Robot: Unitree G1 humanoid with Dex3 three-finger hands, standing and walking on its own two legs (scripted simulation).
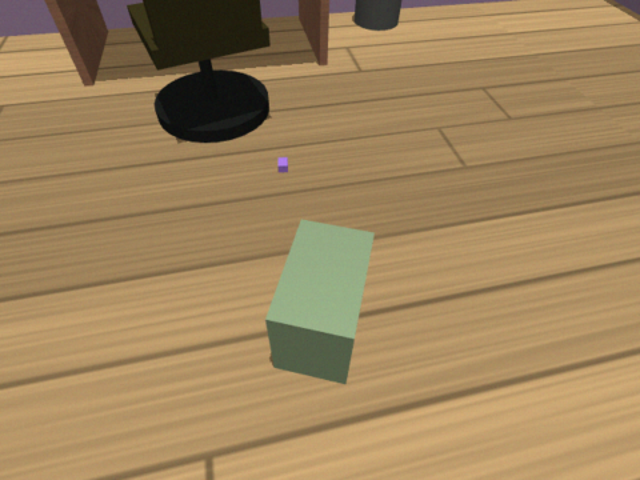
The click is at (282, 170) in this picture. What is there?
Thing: small brick
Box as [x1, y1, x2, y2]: [278, 157, 287, 172]
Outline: 278,157 279,172 287,171 287,157
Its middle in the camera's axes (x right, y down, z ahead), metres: -0.19 -0.35 +1.89
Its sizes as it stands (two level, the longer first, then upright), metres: 0.063 0.045 0.039
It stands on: the floor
